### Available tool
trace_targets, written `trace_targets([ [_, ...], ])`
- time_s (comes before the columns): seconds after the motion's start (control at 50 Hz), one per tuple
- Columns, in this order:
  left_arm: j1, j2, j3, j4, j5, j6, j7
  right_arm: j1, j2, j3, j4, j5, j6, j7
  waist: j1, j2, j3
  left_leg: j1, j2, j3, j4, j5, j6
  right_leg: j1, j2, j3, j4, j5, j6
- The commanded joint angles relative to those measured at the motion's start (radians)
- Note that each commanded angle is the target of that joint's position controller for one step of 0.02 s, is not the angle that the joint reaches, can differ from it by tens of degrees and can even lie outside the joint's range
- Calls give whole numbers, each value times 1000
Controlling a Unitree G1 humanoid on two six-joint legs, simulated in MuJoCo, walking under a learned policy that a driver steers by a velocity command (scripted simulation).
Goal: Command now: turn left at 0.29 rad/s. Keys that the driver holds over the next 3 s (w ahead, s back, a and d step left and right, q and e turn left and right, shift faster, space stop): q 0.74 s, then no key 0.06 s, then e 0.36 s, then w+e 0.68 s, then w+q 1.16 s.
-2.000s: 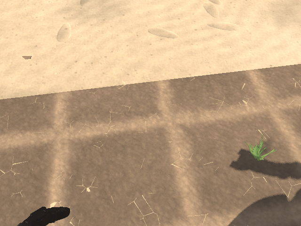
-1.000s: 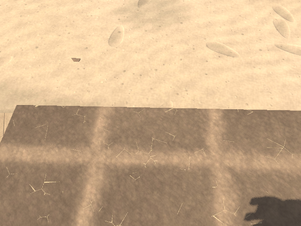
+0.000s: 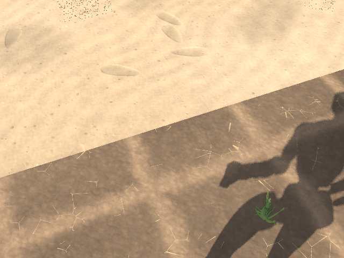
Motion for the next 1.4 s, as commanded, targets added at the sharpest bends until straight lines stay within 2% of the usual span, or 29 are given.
trace_targets([
  [0.02,20,166,65,-61,2,-8,24,-46,-192,-53,-86,12,-19,-2,50,159,-73,-12,114,-205,-112,355,138,30,-30,-9,39,78,17],
  [0.08,6,118,67,-82,-8,13,28,-41,-183,-52,-100,0,-22,-9,38,221,-75,10,166,-346,-157,314,208,-49,2,-1,115,-17,21],
  [0.14,75,114,77,-73,-12,1,13,-98,-173,-52,-132,9,-19,-13,71,189,-106,3,133,-334,-95,311,179,-5,-26,28,14,7,-1],
  [0.18,92,198,105,-62,-7,-1,7,-93,-135,-44,-162,18,-8,-15,41,-65,-97,-169,-15,-143,99,160,66,112,-179,168,-116,184,-72],
  [0.2,99,220,110,-69,-1,-1,4,-71,-133,-44,-164,12,-4,-15,44,-203,-79,-276,-83,-49,237,-69,19,157,-333,331,-190,345,-168],
  [0.22,99,195,99,-84,7,-9,7,-68,-156,-56,-166,3,-1,-14,54,-215,-92,-343,-59,-47,475,-344,-8,176,-457,418,-205,523,-264],
  [0.24,89,179,89,-95,5,-17,9,-53,-177,-71,-156,8,5,-10,43,-118,-86,-366,-44,-83,623,-359,-17,169,-469,393,-196,602,-287],
  [0.26,48,181,89,-100,-2,-22,13,-41,-163,-72,-148,16,15,-7,17,-68,-68,-378,-20,-92,652,-301,-25,162,-432,308,-185,585,-255],
  [0.38,68,222,106,-79,-15,1,34,-139,-73,-34,-204,22,26,23,70,-140,-84,-270,3,33,340,-127,-57,209,-330,42,-185,565,-187],
  [0.48,59,262,121,-70,-47,1,13,-103,-111,-53,-221,21,45,43,45,-169,-104,-82,-32,116,54,-20,5,176,-363,-17,-108,529,-141],
  [0.52,105,219,111,-43,-54,-9,5,-15,-156,-78,-199,13,48,31,7,-88,-128,144,-58,88,-147,201,74,54,-303,-109,63,392,-36],
  [0.54,107,171,94,-64,-10,-13,3,45,-266,-108,-208,11,42,12,1,142,-151,352,136,-199,-163,582,160,-208,-204,-178,338,43,62],
  [0.56,38,144,78,-126,14,-14,11,41,-327,-110,-227,-27,20,14,-12,293,-194,341,367,-531,-172,735,400,-425,-63,-71,569,-423,121],
  [0.58,-12,195,94,-122,-5,-7,16,43,-265,-94,-221,-31,-4,25,-57,143,-212,297,350,-478,-206,616,429,-436,-82,58,685,-413,122],
  [0.6,-17,199,96,-122,-24,-2,18,-3,-235,-81,-211,-22,-19,22,-19,133,-145,230,285,-380,-215,512,368,-440,-96,76,689,-321,108],
  [0.64,17,214,107,-95,-8,5,36,-98,-188,-67,-215,9,-19,8,31,98,-87,144,188,-289,-220,397,275,-418,-108,86,604,-162,110],
  [0.8,15,142,79,-85,-18,-3,21,-80,-188,-62,-204,-2,-4,-19,17,143,-128,98,129,-289,-197,295,265,-259,-60,78,321,-42,137],
  [0.88,24,135,69,-80,-28,-7,2,-80,-126,-28,-179,-21,-4,-6,0,159,-127,46,143,-291,-173,262,260,-104,-85,54,170,-57,115],
  [0.92,61,99,57,-64,-25,-16,-12,-96,-77,-2,-158,-21,-10,2,40,137,-113,-3,116,-259,-155,207,222,46,-78,31,-56,86,91],
  [0.96,42,169,61,-84,-5,-21,-9,-16,-63,6,-127,-46,-29,5,2,15,-96,-48,25,-186,-85,59,116,147,-178,167,-145,419,43],
  [0.98,-6,228,70,-88,-8,-21,-7,52,-78,-3,-121,-51,-37,7,-81,-126,-88,-21,-49,-103,-86,-11,68,78,-216,216,-106,424,-31],
  [1.0,-16,207,73,-96,-19,-21,-13,-4,-115,-11,-120,-49,-37,-3,-34,-151,-73,47,-59,-69,-68,3,34,-23,-210,249,-146,255,-72],
  [1.08,14,208,74,-102,-30,-29,-10,-62,-111,-27,-139,-29,-14,-26,0,-175,-42,50,-65,-26,-5,47,42,-63,-192,302,-149,210,-59],
  [1.18,37,192,79,-145,-39,0,12,-19,-75,-41,-138,-23,-26,-14,7,-96,-110,69,-52,-6,-20,-14,64,-75,-142,320,-56,153,-68],
  [1.22,22,147,69,-174,-44,7,11,40,-104,-54,-130,-19,-33,-6,-15,82,-73,152,67,-167,-171,-299,156,-280,-24,180,110,-222,-14],
  [1.24,-7,136,65,-199,-48,3,6,90,-155,-66,-120,-11,-41,-3,-37,206,-28,200,245,-400,-314,-424,259,-430,22,75,291,-247,9],
  [1.26,-59,159,70,-227,-46,-5,1,105,-173,-69,-119,-20,-59,-5,-55,202,24,195,372,-541,-365,-387,334,-549,-59,99,493,-274,20],
  [1.3,-15,166,78,-209,-51,-11,-10,69,-147,-60,-125,-8,-81,-20,-14,77,34,226,347,-449,-351,-305,307,-615,-112,146,603,-183,26],
  [1.4,-50,109,50,-220,-46,-20,-47,50,-170,-63,-110,-7,-85,-15,-41,102,8,155,209,-58,-371,2,207,-410,-140,18,377,-13,62],
])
